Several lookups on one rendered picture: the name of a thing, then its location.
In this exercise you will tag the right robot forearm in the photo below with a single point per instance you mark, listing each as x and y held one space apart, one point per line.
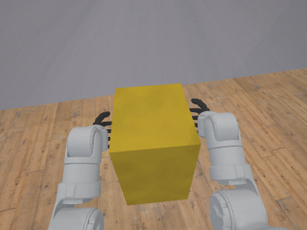
227 158

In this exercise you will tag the left robot upper arm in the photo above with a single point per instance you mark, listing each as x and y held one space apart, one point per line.
78 218

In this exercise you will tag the robot left hand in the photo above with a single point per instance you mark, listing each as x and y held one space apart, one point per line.
98 121

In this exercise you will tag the left robot forearm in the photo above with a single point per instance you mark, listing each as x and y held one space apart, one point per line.
81 170

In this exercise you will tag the right robot upper arm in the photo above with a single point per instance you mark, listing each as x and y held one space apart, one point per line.
238 209

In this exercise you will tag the robot right hand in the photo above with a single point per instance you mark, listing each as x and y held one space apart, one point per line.
203 107

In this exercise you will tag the carton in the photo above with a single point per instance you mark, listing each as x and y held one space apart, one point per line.
154 144

